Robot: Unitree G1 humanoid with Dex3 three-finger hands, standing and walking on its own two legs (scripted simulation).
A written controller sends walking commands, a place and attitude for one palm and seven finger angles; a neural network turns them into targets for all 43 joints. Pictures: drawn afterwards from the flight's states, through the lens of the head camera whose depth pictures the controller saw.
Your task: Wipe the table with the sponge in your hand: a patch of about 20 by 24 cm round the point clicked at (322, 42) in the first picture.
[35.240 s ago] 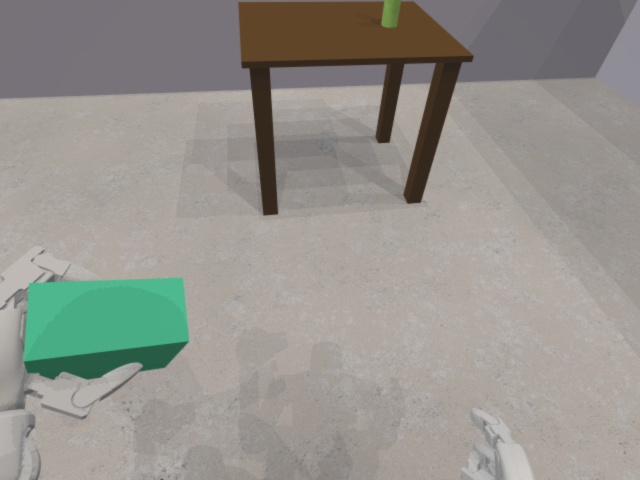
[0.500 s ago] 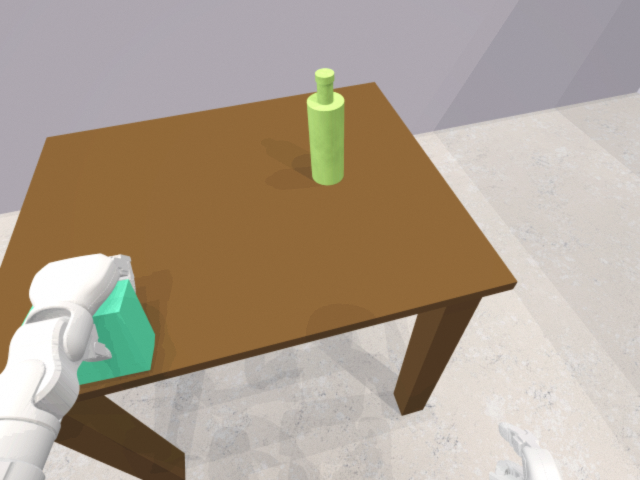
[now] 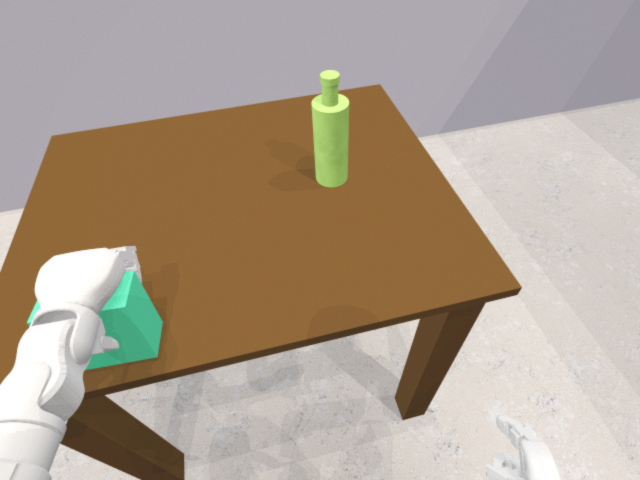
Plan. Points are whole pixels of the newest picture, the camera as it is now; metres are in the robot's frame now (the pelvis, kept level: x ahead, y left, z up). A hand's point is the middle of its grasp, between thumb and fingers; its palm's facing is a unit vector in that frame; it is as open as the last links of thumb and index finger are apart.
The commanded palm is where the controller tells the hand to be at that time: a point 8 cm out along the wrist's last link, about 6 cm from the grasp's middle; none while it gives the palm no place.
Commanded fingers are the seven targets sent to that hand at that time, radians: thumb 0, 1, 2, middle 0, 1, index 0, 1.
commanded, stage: lower the sponge onto the table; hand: left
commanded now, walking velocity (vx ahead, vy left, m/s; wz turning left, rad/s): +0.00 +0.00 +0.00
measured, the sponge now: (109, 330) +0.28 +0.34 +0.00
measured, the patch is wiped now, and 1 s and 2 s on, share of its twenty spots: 0.00 0.10 0.20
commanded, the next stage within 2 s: wipe forward along the first lane in 0.18 s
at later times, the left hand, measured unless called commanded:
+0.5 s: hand (105, 301) +0.30 +0.33 +0.05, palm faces -0.13 +0.00 -0.99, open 10.2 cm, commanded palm +0.29 +0.33 +0.10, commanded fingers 0.00 0.10 1.30 -1.20 -1.60 -1.20 -1.60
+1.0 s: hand (108, 269) +0.35 +0.35 +0.04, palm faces -0.18 +0.05 -0.98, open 10.2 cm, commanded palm +0.35 +0.34 +0.08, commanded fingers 0.00 0.10 1.30 -1.20 -1.60 -1.20 -1.60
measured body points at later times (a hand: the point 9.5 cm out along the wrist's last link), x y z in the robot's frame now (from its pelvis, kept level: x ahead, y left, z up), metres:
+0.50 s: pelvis +0.00 -0.02 +0.00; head +0.02 -0.04 +0.45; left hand +0.30 +0.32 +0.10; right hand +0.17 -0.27 -0.12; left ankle -0.01 +0.09 -0.74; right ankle -0.02 -0.11 -0.74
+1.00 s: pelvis -0.02 -0.02 -0.02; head +0.03 -0.03 +0.43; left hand +0.36 +0.34 +0.10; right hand +0.05 -0.30 -0.15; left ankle -0.01 +0.09 -0.74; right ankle -0.02 -0.11 -0.74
